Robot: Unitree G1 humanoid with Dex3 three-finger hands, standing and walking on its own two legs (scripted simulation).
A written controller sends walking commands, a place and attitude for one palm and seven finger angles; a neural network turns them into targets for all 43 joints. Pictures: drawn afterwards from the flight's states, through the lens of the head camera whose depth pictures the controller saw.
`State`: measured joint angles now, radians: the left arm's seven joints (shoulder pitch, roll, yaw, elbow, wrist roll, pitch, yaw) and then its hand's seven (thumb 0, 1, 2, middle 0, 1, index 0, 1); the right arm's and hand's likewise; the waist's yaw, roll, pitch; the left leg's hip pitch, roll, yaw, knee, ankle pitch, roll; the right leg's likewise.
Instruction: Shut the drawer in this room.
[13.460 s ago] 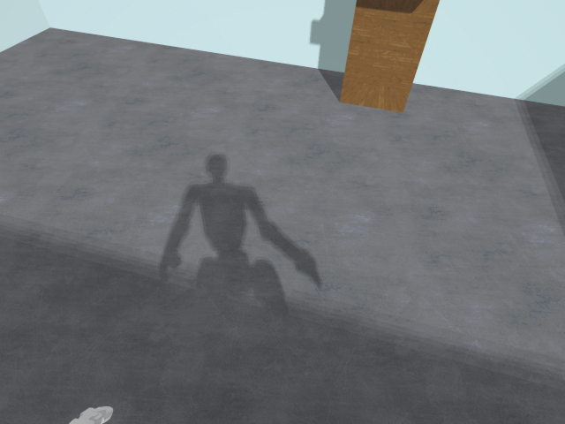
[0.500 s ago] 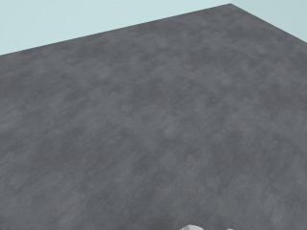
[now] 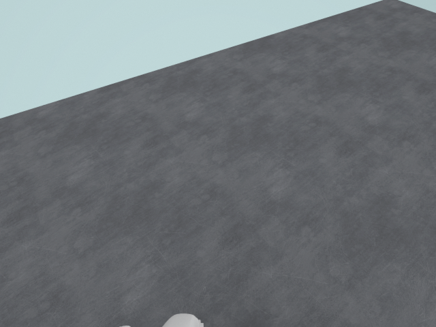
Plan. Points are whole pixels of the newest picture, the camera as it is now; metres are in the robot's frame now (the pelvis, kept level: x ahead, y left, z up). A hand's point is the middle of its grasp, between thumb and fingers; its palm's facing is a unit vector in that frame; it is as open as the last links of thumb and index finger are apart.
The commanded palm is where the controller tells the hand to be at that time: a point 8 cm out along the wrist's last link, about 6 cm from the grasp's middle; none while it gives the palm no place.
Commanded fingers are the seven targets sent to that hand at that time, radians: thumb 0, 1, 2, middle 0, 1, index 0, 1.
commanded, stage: turn or walk to find it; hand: left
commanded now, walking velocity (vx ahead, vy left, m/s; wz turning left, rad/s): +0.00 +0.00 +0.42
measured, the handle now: out of the picture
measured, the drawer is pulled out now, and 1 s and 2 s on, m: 0.20 0.20 0.20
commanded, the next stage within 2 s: none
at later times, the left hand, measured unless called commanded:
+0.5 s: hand out of the picture -0.06 +0.27 -0.19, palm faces +0.30 -0.93 -0.23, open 7.4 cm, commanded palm none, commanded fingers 0.00 0.90 0.90 -0.20 -0.30 -0.20 -0.30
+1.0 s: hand out of the picture -0.02 +0.21 -0.15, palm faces +0.40 -0.87 -0.28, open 7.4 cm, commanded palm none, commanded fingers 0.00 0.90 0.90 -0.20 -0.30 -0.20 -0.30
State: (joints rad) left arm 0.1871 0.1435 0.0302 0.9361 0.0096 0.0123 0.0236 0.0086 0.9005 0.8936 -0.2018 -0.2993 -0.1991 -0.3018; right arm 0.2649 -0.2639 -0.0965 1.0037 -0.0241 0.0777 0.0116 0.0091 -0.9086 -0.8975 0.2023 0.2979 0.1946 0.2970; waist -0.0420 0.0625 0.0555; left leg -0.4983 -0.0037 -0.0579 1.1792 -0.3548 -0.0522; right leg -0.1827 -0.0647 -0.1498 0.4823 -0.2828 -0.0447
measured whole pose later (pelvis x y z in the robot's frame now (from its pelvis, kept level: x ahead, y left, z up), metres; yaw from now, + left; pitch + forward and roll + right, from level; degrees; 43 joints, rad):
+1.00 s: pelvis -0.04 +0.00 +0.00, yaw +24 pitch +0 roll +2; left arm 0.16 0.15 0.04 0.92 0.01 0.02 0.03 0.01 0.90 0.89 -0.20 -0.30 -0.20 -0.30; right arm 0.26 -0.24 -0.09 1.00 -0.02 0.08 0.00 0.01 -0.91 -0.90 0.20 0.30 0.20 0.30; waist -0.04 0.06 0.06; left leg -0.48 -0.06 -0.06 1.02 -0.44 -0.02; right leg -0.21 -0.05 -0.10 0.52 -0.31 -0.03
